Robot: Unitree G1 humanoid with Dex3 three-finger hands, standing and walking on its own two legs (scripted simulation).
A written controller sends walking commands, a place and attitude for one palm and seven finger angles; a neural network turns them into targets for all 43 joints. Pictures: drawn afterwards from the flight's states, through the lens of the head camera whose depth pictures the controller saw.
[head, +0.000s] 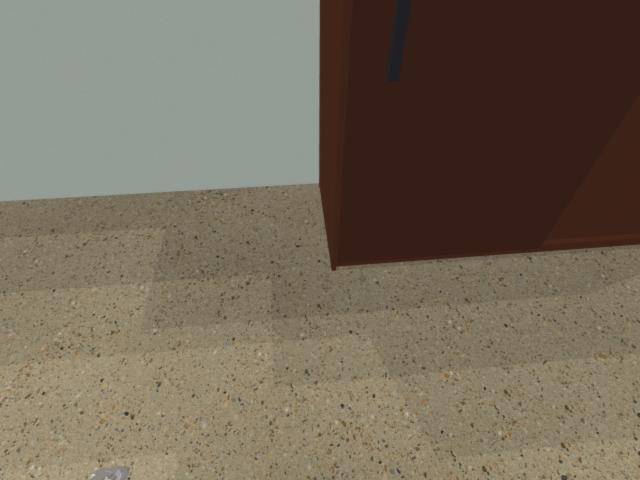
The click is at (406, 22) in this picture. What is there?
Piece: wardrobe's sliding door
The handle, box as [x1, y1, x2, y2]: [386, 0, 410, 81]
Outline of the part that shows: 410,0 396,0 389,59 386,63 386,77 388,81 398,80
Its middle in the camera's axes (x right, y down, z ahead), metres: +0.17 -0.50 +0.85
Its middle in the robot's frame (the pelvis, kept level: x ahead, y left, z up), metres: +1.00 -0.12 +0.19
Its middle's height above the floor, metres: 0.96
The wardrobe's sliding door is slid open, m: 0.00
